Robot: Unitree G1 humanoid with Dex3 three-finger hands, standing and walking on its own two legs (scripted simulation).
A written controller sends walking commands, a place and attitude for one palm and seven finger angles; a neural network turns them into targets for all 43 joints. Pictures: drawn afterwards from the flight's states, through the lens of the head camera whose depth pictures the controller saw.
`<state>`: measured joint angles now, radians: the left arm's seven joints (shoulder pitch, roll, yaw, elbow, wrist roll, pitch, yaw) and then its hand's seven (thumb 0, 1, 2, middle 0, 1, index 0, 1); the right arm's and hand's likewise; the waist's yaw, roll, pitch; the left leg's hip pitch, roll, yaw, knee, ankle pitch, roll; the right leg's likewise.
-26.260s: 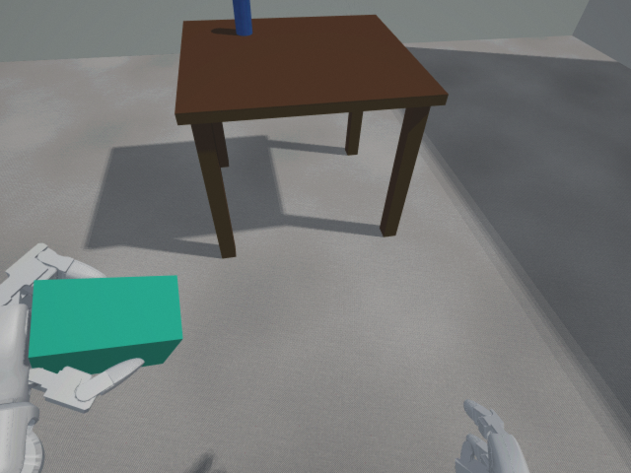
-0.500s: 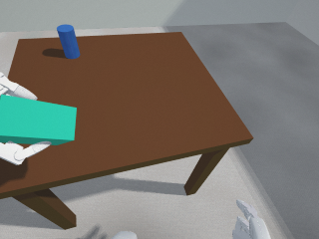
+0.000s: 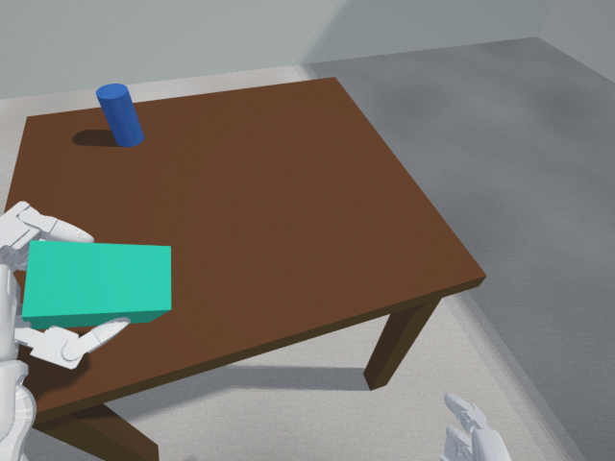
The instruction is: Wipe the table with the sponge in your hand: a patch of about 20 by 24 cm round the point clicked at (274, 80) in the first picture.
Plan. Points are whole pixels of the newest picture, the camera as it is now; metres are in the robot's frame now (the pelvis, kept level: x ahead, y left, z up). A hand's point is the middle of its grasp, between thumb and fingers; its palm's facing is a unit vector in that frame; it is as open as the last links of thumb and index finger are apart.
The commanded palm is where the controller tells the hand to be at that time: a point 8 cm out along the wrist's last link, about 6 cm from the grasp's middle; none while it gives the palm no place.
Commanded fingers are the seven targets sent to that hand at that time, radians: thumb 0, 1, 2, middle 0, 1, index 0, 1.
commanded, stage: come to a stop and stand still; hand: left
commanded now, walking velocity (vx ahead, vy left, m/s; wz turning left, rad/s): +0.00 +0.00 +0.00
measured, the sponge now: (119, 287) +0.24 +0.23 +0.14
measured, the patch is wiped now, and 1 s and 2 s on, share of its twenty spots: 0.00 0.00 0.00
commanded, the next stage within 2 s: look again from close up in 0.42 s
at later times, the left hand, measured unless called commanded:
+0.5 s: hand (105, 288) +0.23 +0.23 +0.15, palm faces +0.36 -0.83 -0.42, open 10.5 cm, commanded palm +0.18 +0.26 +0.18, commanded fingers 0.00 0.10 1.30 -1.20 -1.60 -1.20 -1.60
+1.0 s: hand (98, 313) +0.21 +0.23 +0.15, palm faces +0.36 -0.84 -0.41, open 10.5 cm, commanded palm +0.15 +0.26 +0.18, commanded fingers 0.00 0.10 1.30 -1.20 -1.60 -1.20 -1.60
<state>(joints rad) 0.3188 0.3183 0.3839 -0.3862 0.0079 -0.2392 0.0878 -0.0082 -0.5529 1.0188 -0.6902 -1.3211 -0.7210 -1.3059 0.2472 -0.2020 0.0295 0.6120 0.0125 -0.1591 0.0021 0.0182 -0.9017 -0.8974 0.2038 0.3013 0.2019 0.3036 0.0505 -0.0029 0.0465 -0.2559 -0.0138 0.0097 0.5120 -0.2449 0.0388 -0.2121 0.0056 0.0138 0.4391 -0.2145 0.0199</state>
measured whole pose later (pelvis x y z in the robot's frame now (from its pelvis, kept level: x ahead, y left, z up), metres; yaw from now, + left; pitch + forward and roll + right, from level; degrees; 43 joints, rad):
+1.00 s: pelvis +0.00 -0.02 +0.01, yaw +1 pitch +0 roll -1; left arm 0.44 0.36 0.33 -0.40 -0.02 -0.18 0.09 -0.01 -0.55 1.02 -0.69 -1.32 -0.72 -1.30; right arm 0.23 -0.21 0.02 0.60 0.01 -0.12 -0.04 0.02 -0.90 -0.90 0.20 0.30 0.20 0.30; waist 0.02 0.00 0.03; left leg -0.23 0.00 -0.01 0.42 -0.18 0.01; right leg -0.19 0.02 -0.01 0.36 -0.17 0.00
